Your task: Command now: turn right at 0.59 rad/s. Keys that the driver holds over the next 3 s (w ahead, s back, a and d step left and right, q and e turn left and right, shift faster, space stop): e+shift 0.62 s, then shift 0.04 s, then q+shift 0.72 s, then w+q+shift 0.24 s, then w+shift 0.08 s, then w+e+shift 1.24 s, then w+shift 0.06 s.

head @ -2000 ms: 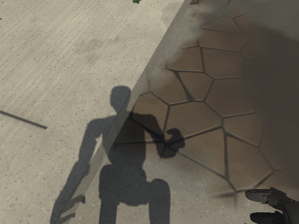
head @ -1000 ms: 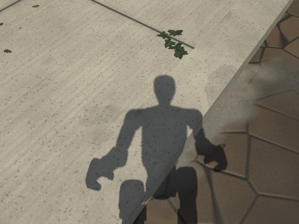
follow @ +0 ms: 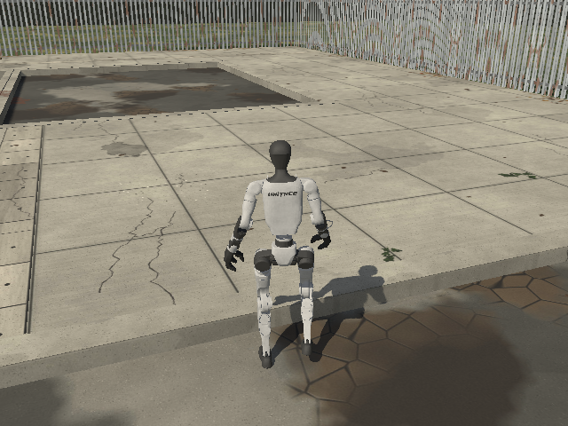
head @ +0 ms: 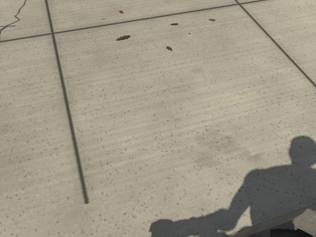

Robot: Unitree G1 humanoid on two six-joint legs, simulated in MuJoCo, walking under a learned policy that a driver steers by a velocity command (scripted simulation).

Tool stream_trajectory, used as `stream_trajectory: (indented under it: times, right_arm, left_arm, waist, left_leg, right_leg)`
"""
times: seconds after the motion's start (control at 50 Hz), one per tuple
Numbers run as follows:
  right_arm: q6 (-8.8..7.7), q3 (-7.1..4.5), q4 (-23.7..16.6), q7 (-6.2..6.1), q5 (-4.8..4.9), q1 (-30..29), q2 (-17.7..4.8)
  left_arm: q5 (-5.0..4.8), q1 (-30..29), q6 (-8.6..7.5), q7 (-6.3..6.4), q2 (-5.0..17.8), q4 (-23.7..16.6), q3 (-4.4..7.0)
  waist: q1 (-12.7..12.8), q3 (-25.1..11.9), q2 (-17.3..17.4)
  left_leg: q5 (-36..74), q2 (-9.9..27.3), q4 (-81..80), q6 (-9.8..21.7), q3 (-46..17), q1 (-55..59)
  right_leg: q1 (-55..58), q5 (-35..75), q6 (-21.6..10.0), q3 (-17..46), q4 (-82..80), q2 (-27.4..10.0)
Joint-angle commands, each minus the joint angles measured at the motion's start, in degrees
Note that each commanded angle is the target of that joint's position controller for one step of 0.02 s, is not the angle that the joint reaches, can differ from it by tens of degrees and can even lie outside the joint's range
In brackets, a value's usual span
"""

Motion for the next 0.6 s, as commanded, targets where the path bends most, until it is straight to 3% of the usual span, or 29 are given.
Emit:
stream_trajectory:
  times: [0.02, 0.08, 0.14, 0.2, 0.22, 0.24, 0.26, 0.28, 0.3, 0.32, 0.34, 0.36, 0.4, 0.48, 0.54, 0.6]
  right_arm:
    - [-0.34, -3.2, -2.7, -1.0, 0.06, -0.1, -9.1]
    - [-0.3, -4.45, -2.1, -0.51, 0.52, -0.1, -11.7]
    - [-0.78, -5.36, -1.4, 0.43, 1.54, -0.9, -13.2]
    - [-0.8, -5.78, -0.1, 1.25, 3.01, -1.4, -13.2]
    - [-0.62, -5.74, 1.6, 1.56, 3.1, 1.2, -12.1]
    - [-0.67, -5.42, 1.5, 1.75, 1.79, 2.1, -10.4]
    - [-1.22, -3.94, -3.7, 1.39, -0.6, -3.1, -7.0]
    - [-1.42, -4.51, -3.6, 1.21, 0.0, -6.8, -9.6]
    - [-1.61, -4.7, -3.9, 1.17, 1.53, -7.6, -10.6]
    - [-1.85, -4.82, -2.9, 0.72, 1.7, -6.7, -10.5]
    - [-1.87, -5.19, -2.4, 0.21, 0.96, -5.8, -11.7]
    - [-1.89, -5.41, -1.8, 0.19, 0.58, -4.3, -11.9]
    - [-1.99, -5.0, -0.6, 0.59, 0.7, -2.0, -10.4]
    - [-2.09, -4.1, 0.1, 0.9, 1.41, -2.6, -8.8]
    - [-2.15, -4.19, 0.4, 1.33, 1.72, -3.4, -9.5]
    - [-2.84, -4.52, 0.5, 1.75, 2.09, -3.6, -10.6]
  left_arm:
    - [0.38, -6.8, -0.68, -0.47, 1.4, -8.1, -0.18]
    - [0.54, -6.9, -0.55, -1.87, 1.2, -10.7, -0.47]
    - [0.34, -6.0, 0.18, -2.57, 2.6, -12.3, 0.22]
    - [-0.14, -3.6, 0.98, -2.71, 2.9, -12.7, 1.09]
    - [0.09, -1.0, 0.84, -1.96, 4.1, -12.0, 1.91]
    - [0.08, 3.9, 0.38, -0.78, 9.9, -11.4, 3.98]
    - [1.63, 4.3, -0.49, -0.35, 18.0, -12.8, 5.27]
    - [2.77, 4.9, -2.36, -1.25, 15.4, -13.4, 4.59]
    - [2.35, 2.6, -3.49, -1.33, 14.1, -13.1, 3.98]
    - [0.91, -1.2, -3.76, -0.76, 12.6, -13.2, 3.67]
    - [-0.21, -5.1, -3.25, -0.22, 10.6, -14.0, 2.98]
    - [-0.39, -7.7, -2.76, 0.32, 9.6, -14.9, 2.45]
    - [0.24, -8.5, -2.31, 0.89, 9.7, -15.7, 2.41]
    - [-0.22, -7.1, -1.79, 1.38, 10.9, -15.6, 2.98]
    - [-0.03, -7.7, -1.32, 1.17, 11.3, -16.2, 3.21]
    - [-0.06, -8.1, -0.95, 0.72, 11.3, -16.6, 3.25]
  waist:
    - [-3.9, -4.3, 9.1]
    - [-3.9, -5.0, 9.6]
    - [-3.1, -5.3, 10.4]
    - [-0.9, -5.7, 9.3]
    - [0.1, -6.3, 6.1]
    - [1.6, -7.4, -5.2]
    - [0.7, -8.0, -21.2]
    - [4.1, -15.0, -11.1]
    - [2.5, -12.6, -7.4]
    - [0.0, -9.1, -3.7]
    - [-1.7, -7.1, -2.3]
    - [-3.4, -7.1, -2.8]
    - [-4.1, -8.2, -3.3]
    - [-3.1, -7.8, -4.2]
    - [-2.5, -6.7, -6.8]
    - [-1.9, -6.7, -8.6]
  left_leg:
    - [21.2, 16.3, -7.8, 10.7, -6.0, 8.4]
    - [24.2, 18.5, -7.1, 11.2, -4.4, 8.1]
    - [26.0, 19.9, -5.3, 9.6, -2.7, 8.0]
    - [24.0, 19.2, 1.3, 5.2, 1.0, 6.8]
    - [20.9, 16.5, 7.2, 2.1, 3.6, 3.8]
    - [9.6, 10.5, 22.3, -2.8, 7.5, -7.8]
    - [-24.0, -0.3, 39.8, -8.5, 4.1, -29.6]
    - [-26.8, -1.1, 48.4, -8.3, -8.7, -31.3]
    - [-21.6, -0.5, 48.4, -6.9, -11.2, -32.3]
    - [-15.4, 0.5, 44.9, -5.9, -12.3, -32.6]
    - [-10.6, 0.8, 41.7, -5.6, -12.7, -32.4]
    - [-7.3, 0.1, 40.5, -5.6, -12.6, -28.7]
    - [-3.0, -2.2, 37.2, -6.1, -12.4, -25.4]
    - [-0.1, -5.0, 24.2, -6.8, -13.8, -22.6]
    - [-0.4, -6.5, 17.5, -6.7, -14.8, -18.8]
    - [-1.7, -7.2, 11.9, -6.1, -15.9, -15.4]
  right_leg:
    - [-5.0, 2.5, 0.5, 0.3, -5.4, -2.7]
    - [-0.6, 0.6, -1.3, -1.7, -11.8, -3.2]
    - [3.3, 0.2, -3.8, -3.4, -17.2, -2.6]
    - [10.6, 5.4, -7.2, -5.9, -28.1, -0.4]
    - [16.8, 11.7, -9.2, -5.1, -34.0, 1.5]
    - [29.0, 36.0, -13.4, 5.3, -38.3, -3.2]
    - [37.4, 55.6, -25.9, 30.6, -39.6, -16.8]
    - [37.3, 50.5, -30.1, 32.7, -41.7, -19.7]
    - [35.1, 42.1, -27.6, 28.2, -42.8, -17.1]
    - [32.0, 35.2, -23.7, 24.2, -43.2, -13.4]
    - [29.2, 32.6, -21.3, 22.6, -43.4, -11.8]
    - [25.3, 32.0, -20.1, 20.9, -43.7, -10.0]
    - [23.3, 31.8, -19.4, 19.6, -43.5, -7.7]
    - [22.4, 24.5, -18.4, 22.5, -42.7, -5.4]
    - [20.1, 19.6, -17.5, 26.3, -42.0, -4.1]
    - [20.5, 21.5, -17.2, 30.6, -40.3, -3.5]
